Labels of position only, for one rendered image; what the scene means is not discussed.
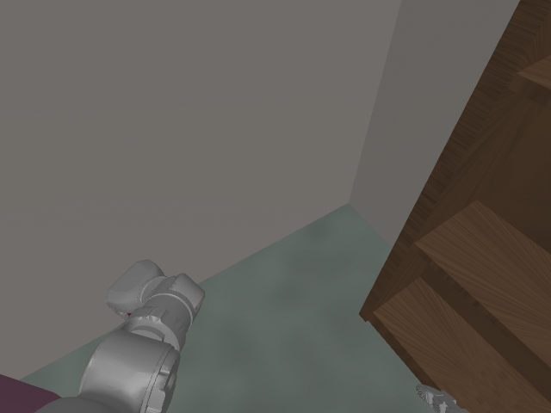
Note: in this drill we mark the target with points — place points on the bookshelf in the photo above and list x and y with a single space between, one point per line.
464 297

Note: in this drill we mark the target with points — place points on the left robot hand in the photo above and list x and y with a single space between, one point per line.
122 297

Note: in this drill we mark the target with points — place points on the left robot arm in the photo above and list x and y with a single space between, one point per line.
133 369

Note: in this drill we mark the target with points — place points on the right robot hand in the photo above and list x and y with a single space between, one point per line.
441 401

